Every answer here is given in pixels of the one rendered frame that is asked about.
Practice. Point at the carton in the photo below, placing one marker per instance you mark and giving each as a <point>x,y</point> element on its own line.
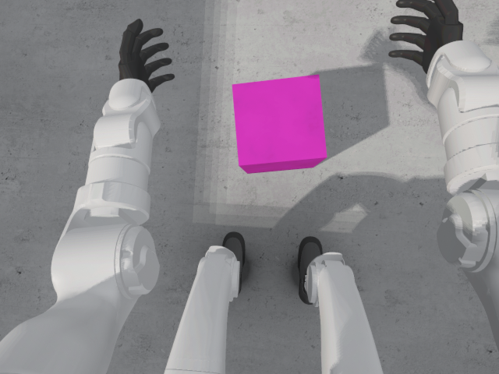
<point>279,124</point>

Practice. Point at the robot left forearm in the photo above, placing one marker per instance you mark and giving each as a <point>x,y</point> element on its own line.
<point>119,166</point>

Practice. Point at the robot right foot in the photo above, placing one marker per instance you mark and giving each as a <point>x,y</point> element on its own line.
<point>310,248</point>

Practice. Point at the robot left shin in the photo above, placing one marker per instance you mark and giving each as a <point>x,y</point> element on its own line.
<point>217,250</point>

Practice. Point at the right robot upper arm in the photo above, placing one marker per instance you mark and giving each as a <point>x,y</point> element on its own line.
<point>468,237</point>

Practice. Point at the left robot hand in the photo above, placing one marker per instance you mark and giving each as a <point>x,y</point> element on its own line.
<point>133,59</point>

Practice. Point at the robot right forearm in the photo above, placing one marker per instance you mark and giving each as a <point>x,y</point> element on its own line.
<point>463,85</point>

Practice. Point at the right robot hand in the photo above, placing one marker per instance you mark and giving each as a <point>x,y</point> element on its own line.
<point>441,28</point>

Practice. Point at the left robot upper arm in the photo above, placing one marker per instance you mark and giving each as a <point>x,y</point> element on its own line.
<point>98,273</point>

